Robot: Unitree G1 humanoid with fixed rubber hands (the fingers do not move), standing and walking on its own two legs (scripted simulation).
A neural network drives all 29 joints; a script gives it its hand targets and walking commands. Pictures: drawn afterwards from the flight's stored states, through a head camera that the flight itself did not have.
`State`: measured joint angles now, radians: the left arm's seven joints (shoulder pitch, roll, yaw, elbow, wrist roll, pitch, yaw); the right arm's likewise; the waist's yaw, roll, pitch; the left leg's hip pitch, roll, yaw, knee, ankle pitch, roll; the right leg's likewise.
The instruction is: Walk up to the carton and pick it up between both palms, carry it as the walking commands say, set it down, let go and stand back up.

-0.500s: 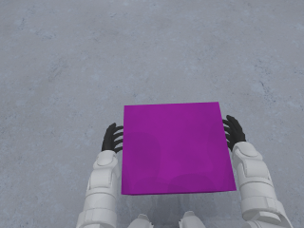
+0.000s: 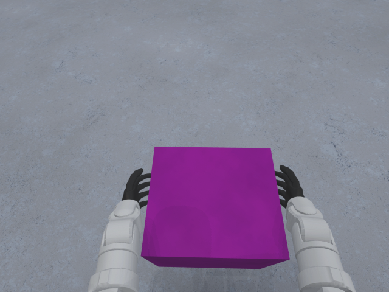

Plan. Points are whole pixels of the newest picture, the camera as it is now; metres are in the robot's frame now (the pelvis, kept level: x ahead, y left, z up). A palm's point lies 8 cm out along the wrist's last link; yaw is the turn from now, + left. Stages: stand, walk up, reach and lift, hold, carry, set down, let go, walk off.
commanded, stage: reach and lift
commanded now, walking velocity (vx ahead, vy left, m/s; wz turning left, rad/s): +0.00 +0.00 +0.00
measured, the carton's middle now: (210, 211) +0.33 +0.02 -0.08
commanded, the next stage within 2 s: hold in 1.84 s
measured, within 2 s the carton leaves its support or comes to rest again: neither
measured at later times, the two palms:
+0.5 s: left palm (126, 191) +0.31 +0.18 +0.04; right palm (304, 192) +0.32 -0.17 +0.04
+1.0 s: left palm (116, 190) +0.30 +0.19 +0.08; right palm (310, 192) +0.31 -0.16 +0.07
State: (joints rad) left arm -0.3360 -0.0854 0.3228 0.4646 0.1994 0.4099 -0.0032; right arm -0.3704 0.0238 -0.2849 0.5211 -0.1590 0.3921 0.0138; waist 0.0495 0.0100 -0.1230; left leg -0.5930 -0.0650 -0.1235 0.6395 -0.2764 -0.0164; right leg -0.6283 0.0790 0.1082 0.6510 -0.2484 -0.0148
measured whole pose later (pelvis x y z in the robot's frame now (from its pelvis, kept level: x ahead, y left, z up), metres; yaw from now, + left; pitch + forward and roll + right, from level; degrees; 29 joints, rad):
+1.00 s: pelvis +0.01 +0.01 +0.03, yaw +1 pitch -6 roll +0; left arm -0.32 -0.08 0.27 0.31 0.28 0.74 -0.05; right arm -0.33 0.07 -0.29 0.34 -0.27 0.71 0.06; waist 0.01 0.01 -0.01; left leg -0.07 -0.04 -0.13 0.37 -0.19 0.00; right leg -0.08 0.06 0.09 0.35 -0.16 -0.02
